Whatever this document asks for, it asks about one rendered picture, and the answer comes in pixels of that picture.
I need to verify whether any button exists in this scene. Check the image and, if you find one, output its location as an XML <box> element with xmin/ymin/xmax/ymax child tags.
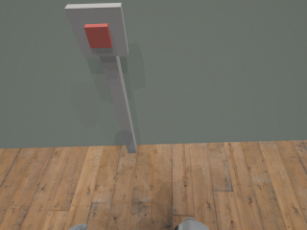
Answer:
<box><xmin>84</xmin><ymin>23</ymin><xmax>112</xmax><ymax>49</ymax></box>

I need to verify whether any right robot thigh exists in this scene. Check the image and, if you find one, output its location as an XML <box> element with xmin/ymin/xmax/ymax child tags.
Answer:
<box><xmin>177</xmin><ymin>219</ymin><xmax>209</xmax><ymax>230</ymax></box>

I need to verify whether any panel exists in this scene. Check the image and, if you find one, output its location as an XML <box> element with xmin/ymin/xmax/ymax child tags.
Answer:
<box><xmin>64</xmin><ymin>3</ymin><xmax>137</xmax><ymax>153</ymax></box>

